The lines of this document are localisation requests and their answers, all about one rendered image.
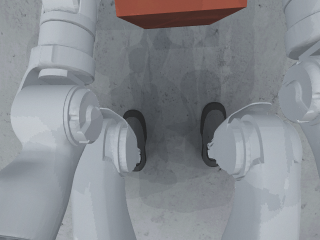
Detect left robot forearm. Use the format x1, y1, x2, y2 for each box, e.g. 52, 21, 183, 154
10, 0, 102, 130

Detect robot thigh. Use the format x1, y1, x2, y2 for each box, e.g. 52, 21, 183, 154
71, 118, 137, 240
221, 114, 302, 240

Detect right robot forearm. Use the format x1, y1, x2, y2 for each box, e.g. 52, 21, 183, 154
281, 0, 320, 61

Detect robot right upper arm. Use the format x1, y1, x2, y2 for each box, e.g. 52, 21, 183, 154
278, 55, 320, 179

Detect robot right thigh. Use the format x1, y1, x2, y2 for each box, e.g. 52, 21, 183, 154
221, 114, 302, 240

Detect robot left upper arm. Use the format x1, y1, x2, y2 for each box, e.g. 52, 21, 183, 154
0, 85, 103, 240

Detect robot left thigh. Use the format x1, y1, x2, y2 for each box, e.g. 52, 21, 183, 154
71, 118, 137, 240

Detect carton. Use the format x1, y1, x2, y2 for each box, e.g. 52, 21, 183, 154
114, 0, 248, 29

